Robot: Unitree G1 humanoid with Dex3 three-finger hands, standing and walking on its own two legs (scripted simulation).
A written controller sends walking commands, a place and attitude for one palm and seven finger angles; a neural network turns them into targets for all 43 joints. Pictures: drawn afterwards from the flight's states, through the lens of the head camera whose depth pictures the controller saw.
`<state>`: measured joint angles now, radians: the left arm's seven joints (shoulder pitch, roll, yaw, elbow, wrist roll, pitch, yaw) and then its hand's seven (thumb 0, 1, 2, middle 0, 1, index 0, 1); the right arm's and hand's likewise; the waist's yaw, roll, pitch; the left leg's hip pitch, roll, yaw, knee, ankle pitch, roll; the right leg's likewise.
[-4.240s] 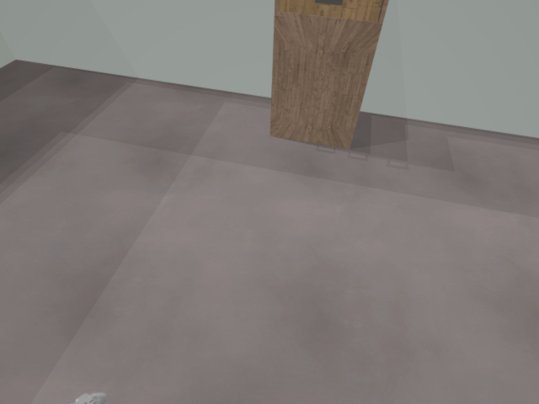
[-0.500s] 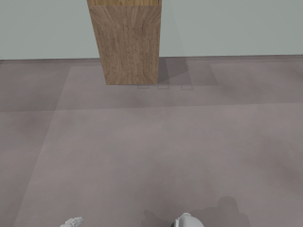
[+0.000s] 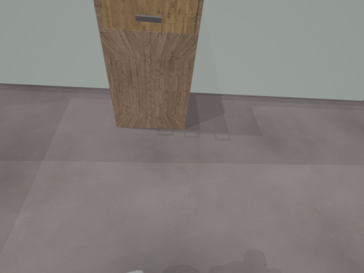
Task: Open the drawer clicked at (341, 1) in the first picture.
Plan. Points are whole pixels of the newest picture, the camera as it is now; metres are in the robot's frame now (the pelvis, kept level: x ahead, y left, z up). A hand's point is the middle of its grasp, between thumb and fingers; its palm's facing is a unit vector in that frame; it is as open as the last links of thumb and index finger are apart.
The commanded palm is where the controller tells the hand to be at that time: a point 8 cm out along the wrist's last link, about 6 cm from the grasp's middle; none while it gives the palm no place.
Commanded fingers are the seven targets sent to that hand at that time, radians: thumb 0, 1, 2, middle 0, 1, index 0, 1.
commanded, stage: walk to a spot facing it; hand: left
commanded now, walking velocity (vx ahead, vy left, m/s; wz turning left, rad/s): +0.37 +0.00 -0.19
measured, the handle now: (149, 16) +1.16 +0.25 +0.05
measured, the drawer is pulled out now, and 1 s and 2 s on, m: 0.00 0.00 0.00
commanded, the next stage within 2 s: turn to face it in 0.44 s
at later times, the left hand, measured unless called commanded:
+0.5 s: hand (145, 192) +0.37 +0.13 -0.17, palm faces -0.19 -0.96 -0.19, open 7.4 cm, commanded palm none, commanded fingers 0.00 0.90 0.90 -0.20 -0.30 -0.20 -0.30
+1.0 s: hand (142, 176) +0.43 +0.15 -0.18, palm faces +0.03 -0.99 -0.17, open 7.3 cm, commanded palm none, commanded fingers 0.00 0.90 0.90 -0.20 -0.30 -0.20 -0.30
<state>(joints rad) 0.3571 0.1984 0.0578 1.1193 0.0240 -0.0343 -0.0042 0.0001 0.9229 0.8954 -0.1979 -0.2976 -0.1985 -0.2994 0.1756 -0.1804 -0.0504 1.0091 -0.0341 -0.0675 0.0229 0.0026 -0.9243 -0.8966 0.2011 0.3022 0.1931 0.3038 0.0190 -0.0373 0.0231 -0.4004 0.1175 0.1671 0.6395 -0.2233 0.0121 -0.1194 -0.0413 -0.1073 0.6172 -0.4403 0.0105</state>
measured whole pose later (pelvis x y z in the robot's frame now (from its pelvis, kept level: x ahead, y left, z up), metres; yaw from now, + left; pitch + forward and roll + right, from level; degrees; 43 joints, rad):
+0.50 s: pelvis +0.24 -0.03 -0.01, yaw -8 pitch +0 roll +0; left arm 0.11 0.18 0.06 1.01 0.04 -0.03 -0.02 0.00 0.92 0.90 -0.19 -0.30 -0.19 -0.30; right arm 0.50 -0.10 -0.03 1.19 -0.03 -0.05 -0.01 0.00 -0.91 -0.90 0.20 0.30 0.20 0.30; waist -0.05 0.00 0.08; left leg 0.05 0.14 0.33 0.56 -0.50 -0.06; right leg -0.44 -0.04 -0.16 0.59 -0.13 -0.07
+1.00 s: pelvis +0.40 -0.03 +0.00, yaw -2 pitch -1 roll -1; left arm 0.22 0.18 0.04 1.07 0.01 0.02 0.03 0.00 0.92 0.90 -0.20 -0.30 -0.20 -0.30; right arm 0.17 -0.17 -0.02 1.01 -0.03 -0.01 -0.01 0.00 -0.92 -0.90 0.20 0.30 0.19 0.30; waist 0.01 -0.04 0.05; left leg -0.37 0.05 0.13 0.62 -0.24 0.06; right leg -0.27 -0.06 -0.12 0.89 -0.56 0.04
